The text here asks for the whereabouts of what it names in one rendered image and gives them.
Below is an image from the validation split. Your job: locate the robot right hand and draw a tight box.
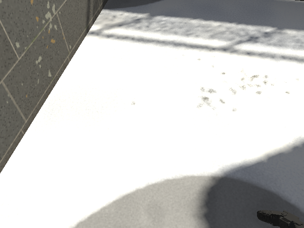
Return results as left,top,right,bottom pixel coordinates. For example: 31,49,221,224
256,210,304,228

